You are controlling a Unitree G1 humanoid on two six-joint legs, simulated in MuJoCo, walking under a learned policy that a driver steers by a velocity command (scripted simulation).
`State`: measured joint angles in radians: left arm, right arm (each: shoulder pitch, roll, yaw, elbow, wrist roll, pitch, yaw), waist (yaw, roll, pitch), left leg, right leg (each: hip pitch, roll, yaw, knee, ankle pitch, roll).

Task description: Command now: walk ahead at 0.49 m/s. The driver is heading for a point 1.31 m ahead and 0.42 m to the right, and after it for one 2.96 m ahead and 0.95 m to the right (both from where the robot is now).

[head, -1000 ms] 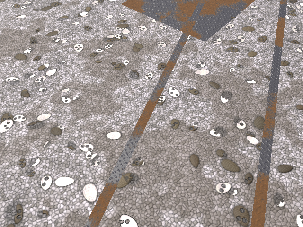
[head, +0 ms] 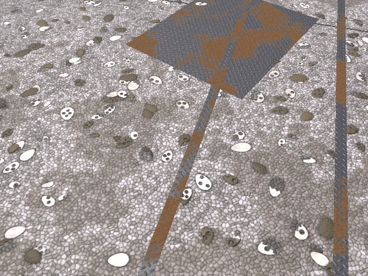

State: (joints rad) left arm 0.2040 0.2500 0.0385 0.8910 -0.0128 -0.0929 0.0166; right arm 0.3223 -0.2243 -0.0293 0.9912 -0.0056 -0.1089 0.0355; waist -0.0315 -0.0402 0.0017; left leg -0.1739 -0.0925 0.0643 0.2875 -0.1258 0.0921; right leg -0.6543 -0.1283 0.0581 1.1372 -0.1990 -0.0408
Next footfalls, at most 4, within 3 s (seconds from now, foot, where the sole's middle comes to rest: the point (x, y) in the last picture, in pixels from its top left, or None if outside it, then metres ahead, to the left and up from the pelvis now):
0.32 right None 0.34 -0.17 -0.78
0.82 left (192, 240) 0.66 -0.03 -0.78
1.36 right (283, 212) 0.77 -0.40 -0.78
1.94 left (258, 142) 1.15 -0.37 -0.78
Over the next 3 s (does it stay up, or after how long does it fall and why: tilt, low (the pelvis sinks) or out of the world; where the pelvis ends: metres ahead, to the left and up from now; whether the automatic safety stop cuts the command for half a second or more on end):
stays up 1.25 -0.47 -0.01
